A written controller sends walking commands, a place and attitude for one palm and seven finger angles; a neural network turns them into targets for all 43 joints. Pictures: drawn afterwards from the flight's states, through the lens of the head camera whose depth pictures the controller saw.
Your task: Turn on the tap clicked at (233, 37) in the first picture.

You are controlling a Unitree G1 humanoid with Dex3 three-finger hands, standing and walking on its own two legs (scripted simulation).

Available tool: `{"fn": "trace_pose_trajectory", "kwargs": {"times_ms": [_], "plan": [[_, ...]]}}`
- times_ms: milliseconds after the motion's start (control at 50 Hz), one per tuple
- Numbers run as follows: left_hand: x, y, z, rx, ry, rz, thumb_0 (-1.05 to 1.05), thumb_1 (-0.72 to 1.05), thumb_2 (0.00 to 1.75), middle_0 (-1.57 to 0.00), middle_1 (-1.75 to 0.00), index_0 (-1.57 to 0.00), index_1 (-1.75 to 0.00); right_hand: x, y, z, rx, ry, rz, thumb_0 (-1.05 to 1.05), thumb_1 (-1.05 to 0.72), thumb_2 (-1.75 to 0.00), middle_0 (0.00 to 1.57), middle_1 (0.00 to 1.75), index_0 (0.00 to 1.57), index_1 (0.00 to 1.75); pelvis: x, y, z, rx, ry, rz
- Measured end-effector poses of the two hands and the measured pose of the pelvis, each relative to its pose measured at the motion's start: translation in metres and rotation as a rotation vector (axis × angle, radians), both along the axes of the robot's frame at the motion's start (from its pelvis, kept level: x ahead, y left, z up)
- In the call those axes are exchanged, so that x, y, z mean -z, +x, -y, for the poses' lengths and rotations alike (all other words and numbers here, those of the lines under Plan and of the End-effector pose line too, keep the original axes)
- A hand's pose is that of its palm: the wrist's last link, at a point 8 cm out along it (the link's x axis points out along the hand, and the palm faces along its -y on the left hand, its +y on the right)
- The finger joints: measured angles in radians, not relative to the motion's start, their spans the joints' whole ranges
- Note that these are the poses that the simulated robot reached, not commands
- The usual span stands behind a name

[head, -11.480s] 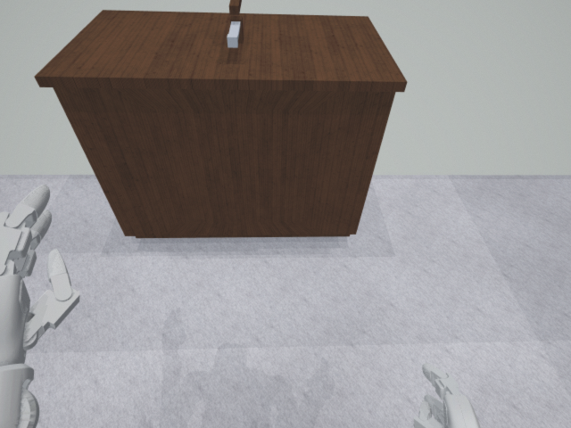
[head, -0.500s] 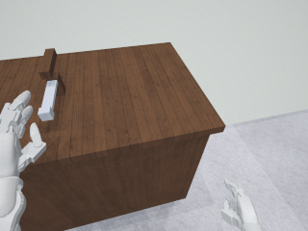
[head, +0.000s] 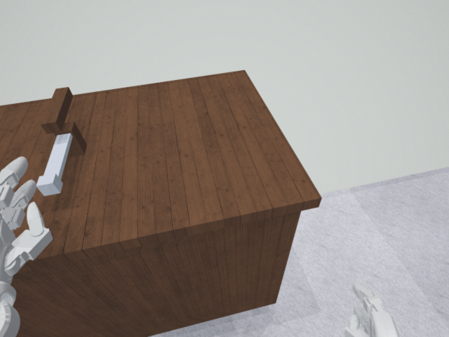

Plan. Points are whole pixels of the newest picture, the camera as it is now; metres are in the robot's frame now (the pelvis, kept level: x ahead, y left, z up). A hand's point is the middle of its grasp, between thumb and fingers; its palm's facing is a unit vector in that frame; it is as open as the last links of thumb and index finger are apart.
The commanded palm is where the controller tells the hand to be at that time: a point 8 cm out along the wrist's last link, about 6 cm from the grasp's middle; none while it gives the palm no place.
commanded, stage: turn the palm inward beside the body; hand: left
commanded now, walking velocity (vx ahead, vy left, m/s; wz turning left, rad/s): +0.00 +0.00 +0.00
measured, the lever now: (50, 184) +0.32 +0.36 +0.12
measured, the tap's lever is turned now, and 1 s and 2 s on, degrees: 0 0 0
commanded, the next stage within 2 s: reach beside the lever's end, fingers flat in 1.32 s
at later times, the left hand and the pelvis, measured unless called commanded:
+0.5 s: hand (41, 253) +0.17 +0.26 +0.16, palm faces +0.47 -0.86 -0.18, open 7.4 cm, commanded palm +0.12 +0.30 +0.17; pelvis -0.02 +0.02 +0.00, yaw +1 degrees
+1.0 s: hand (38, 268) +0.15 +0.25 +0.16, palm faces +0.50 -0.86 -0.10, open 7.4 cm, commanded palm +0.10 +0.29 +0.17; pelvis -0.03 +0.02 +0.00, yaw +1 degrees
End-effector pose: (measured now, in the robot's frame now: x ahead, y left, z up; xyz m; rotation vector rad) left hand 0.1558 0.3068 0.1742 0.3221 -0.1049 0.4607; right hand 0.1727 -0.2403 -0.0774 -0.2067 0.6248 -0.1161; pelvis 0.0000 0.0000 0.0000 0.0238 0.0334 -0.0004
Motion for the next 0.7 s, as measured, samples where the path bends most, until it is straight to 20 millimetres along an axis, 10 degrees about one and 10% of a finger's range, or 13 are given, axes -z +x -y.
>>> {"fn": "trace_pose_trajectory", "kwargs": {"times_ms": [700], "plan": [[0.012,-0.040,0.009,-0.031,-0.161,-0.001,0.02,0.90,0.90,-0.20,-0.30,-0.20,-0.30,-0.022,0.005,-0.061,-0.096,0.044,0.141,0.01,-0.90,-0.90,0.21,0.30,0.20,0.30,-0.001,-0.023,-0.023,-0.014,-0.019,0.050]]}}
